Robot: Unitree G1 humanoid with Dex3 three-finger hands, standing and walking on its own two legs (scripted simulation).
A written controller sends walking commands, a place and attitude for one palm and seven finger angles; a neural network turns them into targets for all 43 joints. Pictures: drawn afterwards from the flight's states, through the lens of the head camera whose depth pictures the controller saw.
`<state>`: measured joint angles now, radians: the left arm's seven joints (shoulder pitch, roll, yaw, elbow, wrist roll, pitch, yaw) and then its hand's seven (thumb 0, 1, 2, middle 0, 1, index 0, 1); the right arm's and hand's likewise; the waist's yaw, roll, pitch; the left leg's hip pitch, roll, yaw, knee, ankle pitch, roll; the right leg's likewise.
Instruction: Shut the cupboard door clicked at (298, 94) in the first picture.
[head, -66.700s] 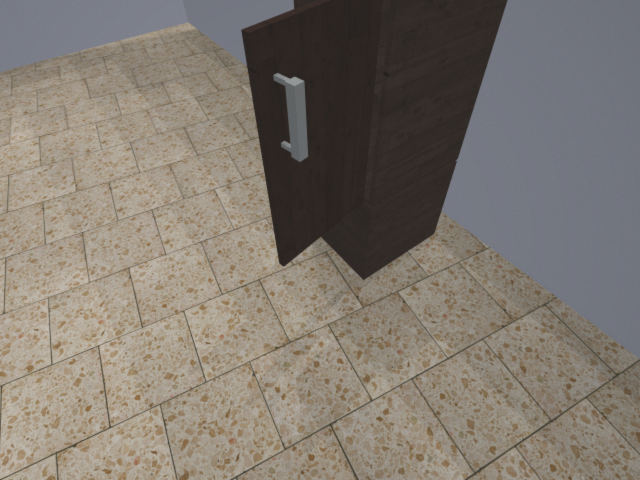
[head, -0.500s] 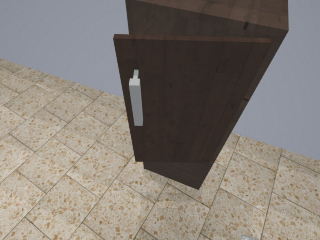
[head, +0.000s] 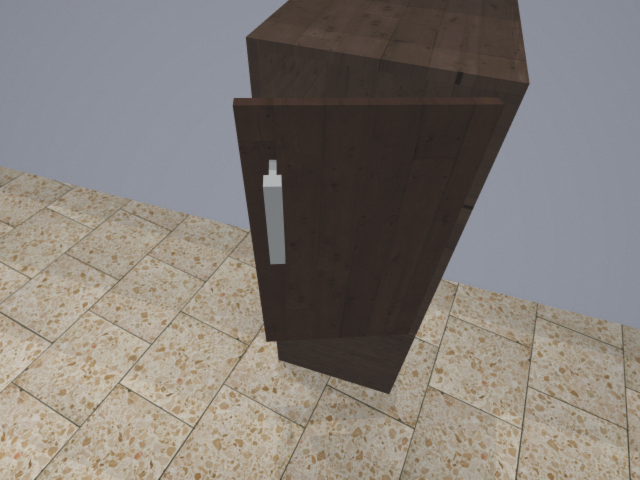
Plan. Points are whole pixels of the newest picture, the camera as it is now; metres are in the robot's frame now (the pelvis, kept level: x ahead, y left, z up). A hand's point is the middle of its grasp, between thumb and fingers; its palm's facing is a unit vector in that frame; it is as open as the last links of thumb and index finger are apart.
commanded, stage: look again from close up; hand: left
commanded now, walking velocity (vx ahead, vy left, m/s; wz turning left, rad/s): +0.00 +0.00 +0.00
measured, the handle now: (275, 213) +0.45 +0.09 +0.08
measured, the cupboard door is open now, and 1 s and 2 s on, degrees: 21 21 21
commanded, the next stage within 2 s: shuffle to correct the standing spot in 0.54 s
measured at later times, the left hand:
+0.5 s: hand out of the picture -0.05 +0.19 -0.18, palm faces +0.05 -0.98 -0.20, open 7.4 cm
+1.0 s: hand out of the picture -0.08 +0.14 -0.19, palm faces +0.12 -0.98 -0.13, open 7.4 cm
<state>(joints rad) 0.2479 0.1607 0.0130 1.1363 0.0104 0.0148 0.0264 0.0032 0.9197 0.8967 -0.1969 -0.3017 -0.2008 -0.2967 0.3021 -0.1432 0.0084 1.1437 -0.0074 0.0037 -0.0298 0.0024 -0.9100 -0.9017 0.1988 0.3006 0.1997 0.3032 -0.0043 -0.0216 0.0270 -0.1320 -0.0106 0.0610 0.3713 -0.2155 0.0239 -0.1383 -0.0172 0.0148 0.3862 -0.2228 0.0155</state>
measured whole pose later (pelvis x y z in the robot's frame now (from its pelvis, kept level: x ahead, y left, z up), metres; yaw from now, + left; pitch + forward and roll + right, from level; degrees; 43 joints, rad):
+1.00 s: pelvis -0.02 -0.01 -0.01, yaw +5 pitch -1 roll +0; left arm 0.41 0.15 0.01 1.08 0.03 0.01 0.02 0.00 0.91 0.90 -0.20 -0.30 -0.20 -0.30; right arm 0.35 -0.11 -0.01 1.09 -0.02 0.01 -0.03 0.00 -0.90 -0.90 0.20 0.30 0.20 0.30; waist 0.00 -0.04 -0.02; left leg -0.28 -0.01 -0.02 0.54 -0.25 0.01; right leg -0.25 -0.02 -0.06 0.52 -0.27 -0.01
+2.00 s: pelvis +0.04 -0.12 +0.00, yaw +4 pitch +1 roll -4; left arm 0.25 0.20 0.08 0.98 0.04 0.09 0.00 0.00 0.92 0.90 -0.20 -0.30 -0.20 -0.30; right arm 0.25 -0.12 -0.01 1.04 -0.03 0.00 -0.06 0.00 -0.92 -0.90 0.20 0.30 0.20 0.30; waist 0.01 -0.06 0.06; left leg -0.26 0.08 0.13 0.48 -0.24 0.05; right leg -0.50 -0.02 0.07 1.21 -0.32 0.05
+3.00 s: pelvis -0.02 -0.09 -0.01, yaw +5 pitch -2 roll -1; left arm 0.35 0.18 0.01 0.96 0.03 0.02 0.04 0.00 0.91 0.90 -0.20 -0.30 -0.20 -0.30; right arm 0.24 -0.19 -0.01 0.91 -0.02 0.03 -0.01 -0.01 -0.93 -0.90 0.20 0.30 0.20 0.30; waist 0.02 0.05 -0.03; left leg -0.29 -0.08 0.12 0.50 -0.20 0.12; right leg -0.25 -0.05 0.04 0.56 -0.30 0.00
